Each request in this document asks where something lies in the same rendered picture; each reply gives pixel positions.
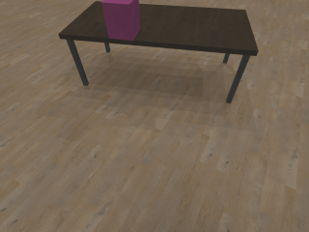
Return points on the table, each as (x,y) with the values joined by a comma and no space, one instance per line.
(177,27)

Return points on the carton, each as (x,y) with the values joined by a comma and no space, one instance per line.
(122,19)

